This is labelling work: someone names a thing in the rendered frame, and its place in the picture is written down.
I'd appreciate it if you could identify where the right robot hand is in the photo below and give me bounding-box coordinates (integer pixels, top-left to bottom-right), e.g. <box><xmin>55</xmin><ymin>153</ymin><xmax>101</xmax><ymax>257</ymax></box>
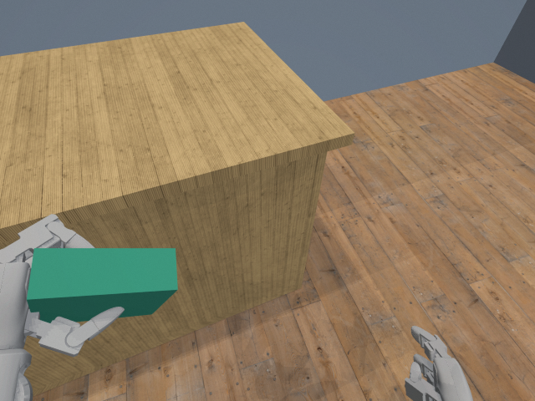
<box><xmin>405</xmin><ymin>326</ymin><xmax>473</xmax><ymax>401</ymax></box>

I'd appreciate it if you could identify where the table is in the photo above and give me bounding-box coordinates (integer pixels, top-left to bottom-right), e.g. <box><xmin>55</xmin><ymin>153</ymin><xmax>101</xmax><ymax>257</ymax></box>
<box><xmin>0</xmin><ymin>22</ymin><xmax>355</xmax><ymax>396</ymax></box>

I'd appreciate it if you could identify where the left robot forearm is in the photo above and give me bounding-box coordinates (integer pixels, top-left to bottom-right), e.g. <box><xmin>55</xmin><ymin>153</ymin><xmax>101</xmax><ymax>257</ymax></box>
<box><xmin>0</xmin><ymin>348</ymin><xmax>33</xmax><ymax>401</ymax></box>

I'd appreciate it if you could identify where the sponge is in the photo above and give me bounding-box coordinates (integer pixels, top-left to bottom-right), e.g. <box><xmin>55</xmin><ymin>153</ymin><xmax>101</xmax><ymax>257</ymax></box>
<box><xmin>27</xmin><ymin>248</ymin><xmax>178</xmax><ymax>323</ymax></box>

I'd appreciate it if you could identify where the left robot hand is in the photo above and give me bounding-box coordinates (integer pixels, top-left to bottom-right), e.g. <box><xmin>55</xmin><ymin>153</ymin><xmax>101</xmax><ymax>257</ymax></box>
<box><xmin>0</xmin><ymin>214</ymin><xmax>125</xmax><ymax>357</ymax></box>

